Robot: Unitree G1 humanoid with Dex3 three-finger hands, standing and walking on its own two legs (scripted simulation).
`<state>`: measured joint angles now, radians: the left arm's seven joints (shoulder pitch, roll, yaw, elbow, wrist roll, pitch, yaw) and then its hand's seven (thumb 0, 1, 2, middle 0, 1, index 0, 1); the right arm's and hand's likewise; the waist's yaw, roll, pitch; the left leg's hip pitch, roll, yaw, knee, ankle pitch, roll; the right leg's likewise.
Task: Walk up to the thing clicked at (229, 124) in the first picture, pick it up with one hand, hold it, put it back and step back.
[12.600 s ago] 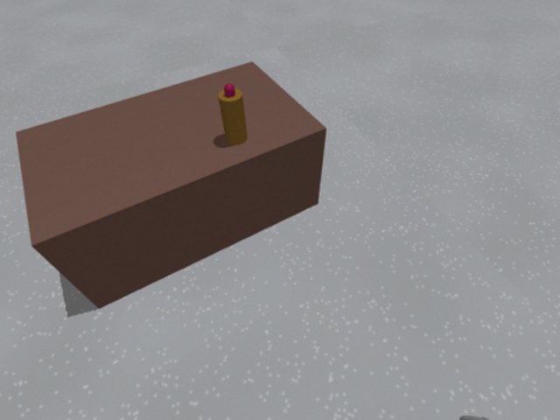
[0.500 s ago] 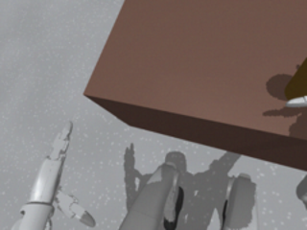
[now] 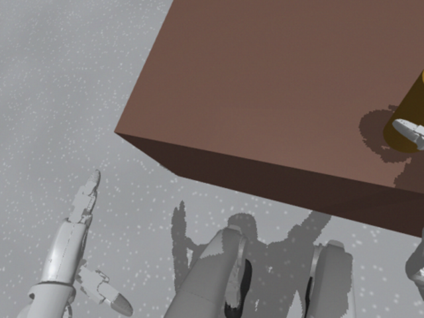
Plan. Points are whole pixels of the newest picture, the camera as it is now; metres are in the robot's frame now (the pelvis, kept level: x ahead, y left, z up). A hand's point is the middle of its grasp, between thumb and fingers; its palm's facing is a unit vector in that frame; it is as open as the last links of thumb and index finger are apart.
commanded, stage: settle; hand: right
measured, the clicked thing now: out of the picture +0.50 -0.24 -0.02
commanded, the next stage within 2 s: lift in 0.84 s
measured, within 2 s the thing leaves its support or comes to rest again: leaves its support in 0.36 s
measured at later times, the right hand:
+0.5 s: hand out of the picture +0.47 -0.24 -0.02, palm faces +0.26 +0.96 -0.01, open 11.2 cm
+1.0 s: hand out of the picture +0.49 -0.25 +0.02, palm faces +0.26 +0.97 +0.00, open 11.3 cm
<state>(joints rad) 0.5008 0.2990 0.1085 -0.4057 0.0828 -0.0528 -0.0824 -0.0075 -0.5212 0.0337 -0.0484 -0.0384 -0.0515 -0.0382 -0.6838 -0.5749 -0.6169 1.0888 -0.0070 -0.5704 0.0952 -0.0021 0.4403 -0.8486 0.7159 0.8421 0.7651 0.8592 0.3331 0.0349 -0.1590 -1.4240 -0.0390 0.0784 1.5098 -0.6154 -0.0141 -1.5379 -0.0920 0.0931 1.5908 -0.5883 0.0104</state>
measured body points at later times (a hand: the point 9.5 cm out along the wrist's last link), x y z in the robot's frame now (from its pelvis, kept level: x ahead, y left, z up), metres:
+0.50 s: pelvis +0.00 +0.00 +0.03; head +0.16 -0.08 +0.44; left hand +0.18 +0.25 +0.10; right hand +0.45 -0.29 -0.01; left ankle +0.05 +0.13 -0.55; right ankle +0.06 -0.12 -0.55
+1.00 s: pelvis +0.01 -0.01 +0.05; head +0.16 -0.09 +0.47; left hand +0.19 +0.25 +0.10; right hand +0.47 -0.30 +0.02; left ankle +0.05 +0.13 -0.55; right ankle +0.06 -0.12 -0.55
